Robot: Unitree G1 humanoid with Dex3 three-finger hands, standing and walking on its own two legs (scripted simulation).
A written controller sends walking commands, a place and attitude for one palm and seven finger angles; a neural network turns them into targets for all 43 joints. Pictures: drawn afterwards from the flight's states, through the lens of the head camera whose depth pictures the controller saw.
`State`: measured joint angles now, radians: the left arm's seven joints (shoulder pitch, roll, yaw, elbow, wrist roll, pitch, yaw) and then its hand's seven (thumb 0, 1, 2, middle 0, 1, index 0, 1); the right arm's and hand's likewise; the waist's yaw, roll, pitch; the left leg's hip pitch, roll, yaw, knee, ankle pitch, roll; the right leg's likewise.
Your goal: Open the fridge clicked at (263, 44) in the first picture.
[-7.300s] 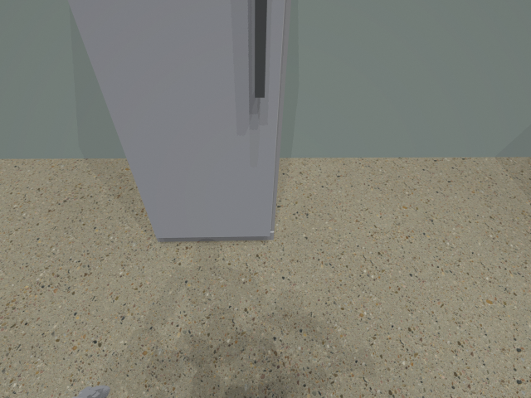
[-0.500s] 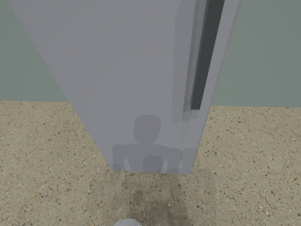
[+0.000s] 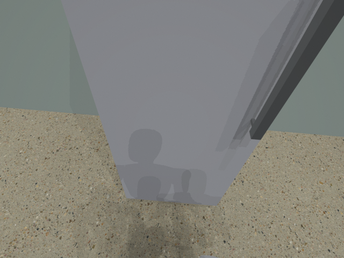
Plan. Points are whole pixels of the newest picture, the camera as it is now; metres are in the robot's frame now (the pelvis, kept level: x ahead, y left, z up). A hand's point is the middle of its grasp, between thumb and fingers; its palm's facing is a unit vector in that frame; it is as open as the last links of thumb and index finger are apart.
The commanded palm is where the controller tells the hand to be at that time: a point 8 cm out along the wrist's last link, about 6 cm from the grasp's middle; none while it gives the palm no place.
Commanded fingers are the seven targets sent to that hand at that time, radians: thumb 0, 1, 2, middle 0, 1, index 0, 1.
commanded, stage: come to a stop and stand still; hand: right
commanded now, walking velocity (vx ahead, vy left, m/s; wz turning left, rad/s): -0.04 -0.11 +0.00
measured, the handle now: (290, 65) +0.44 -0.20 +0.24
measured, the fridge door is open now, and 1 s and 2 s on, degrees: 0 0 0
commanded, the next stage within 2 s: look again from close up in 1.40 s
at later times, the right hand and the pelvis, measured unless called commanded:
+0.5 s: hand out of the picture +0.02 -0.25 -0.18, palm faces +0.02 +0.96 -0.27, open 7.3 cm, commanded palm none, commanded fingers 0.00 -0.90 -0.90 0.20 0.30 0.20 0.30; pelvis -0.01 -0.05 -0.02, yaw +1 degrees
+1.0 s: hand out of the picture +0.01 -0.21 -0.17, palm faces -0.04 +0.97 -0.23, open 7.3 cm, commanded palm none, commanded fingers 0.00 -0.90 -0.90 0.20 0.30 0.20 0.30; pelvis -0.03 -0.03 +0.00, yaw +2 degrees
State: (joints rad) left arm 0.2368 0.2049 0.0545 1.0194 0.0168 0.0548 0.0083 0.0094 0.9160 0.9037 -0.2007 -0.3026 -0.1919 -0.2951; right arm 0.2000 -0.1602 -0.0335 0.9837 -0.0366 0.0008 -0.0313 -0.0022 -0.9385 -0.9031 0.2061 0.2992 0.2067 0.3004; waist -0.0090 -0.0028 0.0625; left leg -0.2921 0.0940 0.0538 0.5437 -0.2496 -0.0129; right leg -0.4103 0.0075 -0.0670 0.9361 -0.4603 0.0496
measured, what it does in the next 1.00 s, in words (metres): steps on the spot: right foot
